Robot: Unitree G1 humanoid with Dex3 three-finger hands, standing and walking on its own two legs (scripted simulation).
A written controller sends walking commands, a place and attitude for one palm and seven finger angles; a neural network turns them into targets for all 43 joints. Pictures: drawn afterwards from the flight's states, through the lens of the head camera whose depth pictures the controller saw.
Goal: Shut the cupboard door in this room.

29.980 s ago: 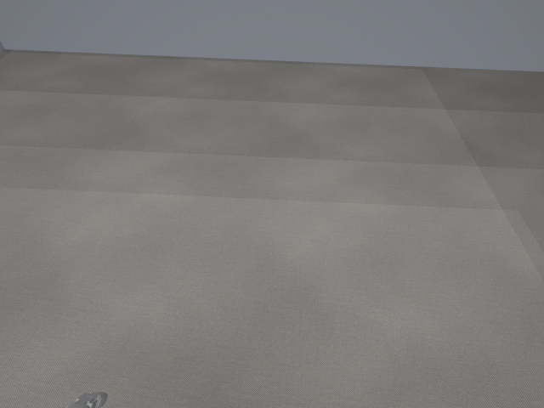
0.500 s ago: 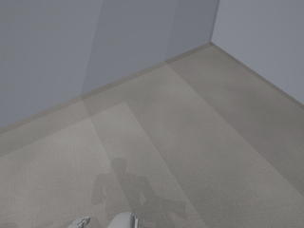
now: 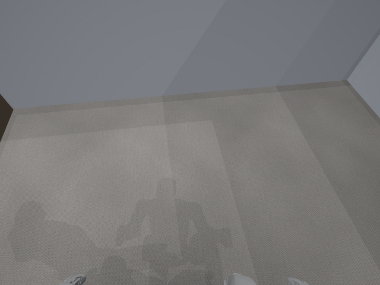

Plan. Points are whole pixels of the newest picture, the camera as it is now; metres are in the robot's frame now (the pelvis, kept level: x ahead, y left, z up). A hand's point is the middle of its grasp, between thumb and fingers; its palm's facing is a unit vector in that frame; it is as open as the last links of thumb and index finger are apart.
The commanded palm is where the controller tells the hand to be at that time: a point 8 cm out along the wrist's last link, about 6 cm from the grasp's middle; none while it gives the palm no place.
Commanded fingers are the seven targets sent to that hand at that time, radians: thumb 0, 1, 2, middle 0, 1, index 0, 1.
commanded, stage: walk to a spot facing it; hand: left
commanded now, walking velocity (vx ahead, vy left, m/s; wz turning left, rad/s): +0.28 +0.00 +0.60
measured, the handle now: out of the picture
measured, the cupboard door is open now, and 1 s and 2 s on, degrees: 80 80 80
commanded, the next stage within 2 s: turn to face it in 1.72 s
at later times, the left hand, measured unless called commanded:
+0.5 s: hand out of the picture +0.00 +0.13 -0.16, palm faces +0.38 -0.90 -0.23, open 7.4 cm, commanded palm none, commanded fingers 0.00 0.90 0.90 -0.20 -0.30 -0.20 -0.30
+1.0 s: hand (78, 195) +0.33 +0.34 -0.15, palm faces +0.49 -0.85 -0.19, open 7.4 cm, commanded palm none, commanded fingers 0.00 0.90 0.90 -0.20 -0.30 -0.20 -0.30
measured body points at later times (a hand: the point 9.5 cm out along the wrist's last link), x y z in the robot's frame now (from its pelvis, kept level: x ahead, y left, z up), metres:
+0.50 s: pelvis +0.11 -0.01 +0.00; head +0.17 -0.01 +0.44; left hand -0.02 +0.18 -0.14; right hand +0.29 -0.22 -0.16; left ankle +0.14 +0.15 -0.68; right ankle +0.02 -0.14 -0.74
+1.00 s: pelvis +0.30 +0.11 +0.00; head +0.32 +0.12 +0.45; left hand +0.31 +0.38 -0.13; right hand +0.41 -0.10 -0.15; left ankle +0.19 +0.13 -0.74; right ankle +0.48 +0.03 -0.68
